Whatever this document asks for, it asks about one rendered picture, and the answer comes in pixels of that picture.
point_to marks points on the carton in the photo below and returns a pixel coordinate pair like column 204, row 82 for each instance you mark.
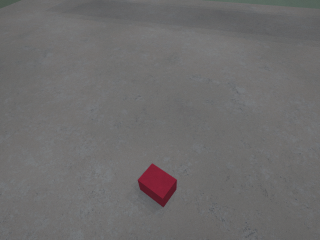
column 157, row 184

